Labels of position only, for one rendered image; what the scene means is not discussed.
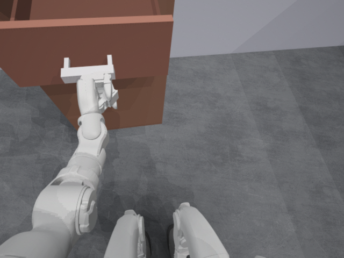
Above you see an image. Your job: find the drawer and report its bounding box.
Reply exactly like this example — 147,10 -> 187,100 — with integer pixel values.
0,0 -> 174,87

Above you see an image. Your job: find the cabinet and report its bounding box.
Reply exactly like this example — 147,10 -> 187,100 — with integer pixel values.
0,0 -> 175,131

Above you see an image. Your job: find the robot left upper arm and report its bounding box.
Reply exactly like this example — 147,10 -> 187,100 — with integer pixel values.
0,185 -> 97,258

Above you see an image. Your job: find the left robot forearm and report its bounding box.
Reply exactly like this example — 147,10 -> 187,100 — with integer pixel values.
32,113 -> 109,226

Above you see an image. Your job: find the left robot hand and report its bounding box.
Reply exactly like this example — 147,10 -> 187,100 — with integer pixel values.
77,71 -> 119,115

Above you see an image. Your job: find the handle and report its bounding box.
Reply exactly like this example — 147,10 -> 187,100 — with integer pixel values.
61,55 -> 116,84

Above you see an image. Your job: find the robot left shin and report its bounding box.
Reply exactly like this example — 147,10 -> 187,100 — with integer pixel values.
124,210 -> 146,258

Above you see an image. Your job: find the right robot thigh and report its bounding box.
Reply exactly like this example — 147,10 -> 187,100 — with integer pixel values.
173,206 -> 229,258

